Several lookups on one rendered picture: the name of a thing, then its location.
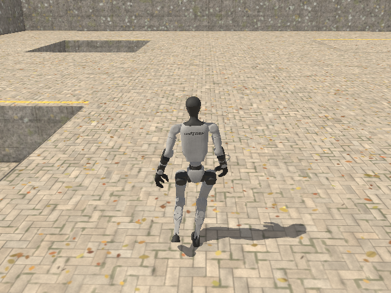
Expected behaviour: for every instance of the robot head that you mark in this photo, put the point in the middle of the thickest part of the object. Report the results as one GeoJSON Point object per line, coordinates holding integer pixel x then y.
{"type": "Point", "coordinates": [193, 105]}

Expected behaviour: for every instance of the robot left hand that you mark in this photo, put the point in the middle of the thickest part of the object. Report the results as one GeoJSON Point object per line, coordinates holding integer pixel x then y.
{"type": "Point", "coordinates": [158, 179]}

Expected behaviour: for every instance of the robot right hand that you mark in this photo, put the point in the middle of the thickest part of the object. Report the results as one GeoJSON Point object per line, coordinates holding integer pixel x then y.
{"type": "Point", "coordinates": [218, 168]}

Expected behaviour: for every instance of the robot right upper arm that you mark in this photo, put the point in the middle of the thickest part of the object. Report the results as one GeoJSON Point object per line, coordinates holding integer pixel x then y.
{"type": "Point", "coordinates": [216, 137]}

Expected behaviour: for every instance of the left robot forearm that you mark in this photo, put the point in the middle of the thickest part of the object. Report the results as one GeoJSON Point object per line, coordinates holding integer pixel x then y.
{"type": "Point", "coordinates": [162, 164]}

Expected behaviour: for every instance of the robot right thigh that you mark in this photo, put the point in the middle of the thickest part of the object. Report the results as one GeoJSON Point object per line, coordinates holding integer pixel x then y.
{"type": "Point", "coordinates": [206, 186]}

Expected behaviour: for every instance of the robot left upper arm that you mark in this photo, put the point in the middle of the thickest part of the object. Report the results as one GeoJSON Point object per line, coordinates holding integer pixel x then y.
{"type": "Point", "coordinates": [175, 129]}

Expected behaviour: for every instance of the right robot forearm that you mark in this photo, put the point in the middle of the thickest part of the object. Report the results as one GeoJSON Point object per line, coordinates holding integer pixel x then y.
{"type": "Point", "coordinates": [222, 160]}

